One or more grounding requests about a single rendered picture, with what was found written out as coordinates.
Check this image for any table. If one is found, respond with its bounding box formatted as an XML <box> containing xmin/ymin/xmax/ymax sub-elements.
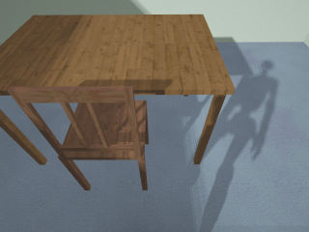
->
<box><xmin>0</xmin><ymin>14</ymin><xmax>236</xmax><ymax>165</ymax></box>

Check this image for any chair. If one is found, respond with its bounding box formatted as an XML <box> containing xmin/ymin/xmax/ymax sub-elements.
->
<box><xmin>8</xmin><ymin>86</ymin><xmax>149</xmax><ymax>190</ymax></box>

